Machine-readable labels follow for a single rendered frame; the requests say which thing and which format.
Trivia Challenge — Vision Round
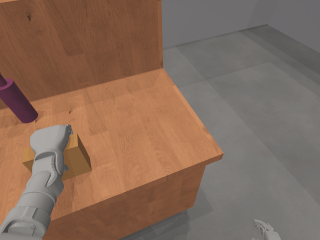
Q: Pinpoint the robot left hand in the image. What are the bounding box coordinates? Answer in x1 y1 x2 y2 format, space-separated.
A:
30 124 73 172

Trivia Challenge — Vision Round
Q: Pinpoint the robot right hand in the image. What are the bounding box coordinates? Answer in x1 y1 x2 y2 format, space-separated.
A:
251 219 282 240

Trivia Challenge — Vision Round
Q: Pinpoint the robot left forearm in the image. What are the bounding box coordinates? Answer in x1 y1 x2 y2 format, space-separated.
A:
0 148 64 238

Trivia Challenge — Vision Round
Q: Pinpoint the sponge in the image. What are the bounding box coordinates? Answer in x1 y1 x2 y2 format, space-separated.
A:
22 133 92 181

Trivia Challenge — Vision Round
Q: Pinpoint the table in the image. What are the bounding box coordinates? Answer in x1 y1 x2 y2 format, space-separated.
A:
0 0 224 240

